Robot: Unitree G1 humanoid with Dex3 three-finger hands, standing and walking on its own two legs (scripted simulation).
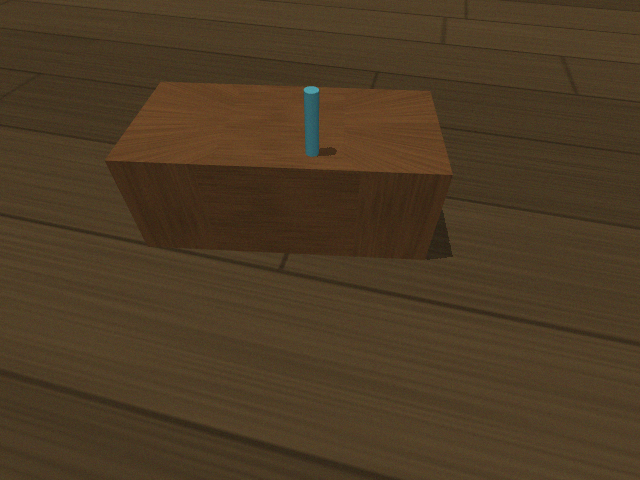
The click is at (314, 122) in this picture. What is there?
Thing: slim round
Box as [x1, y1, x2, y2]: [304, 86, 318, 156]
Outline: 308,86 304,88 305,152 307,155 314,156 318,153 318,88
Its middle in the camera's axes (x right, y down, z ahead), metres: -0.03 -0.38 +1.27
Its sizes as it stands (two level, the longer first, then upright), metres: 0.048 0.048 0.231
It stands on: a support 0.45 m high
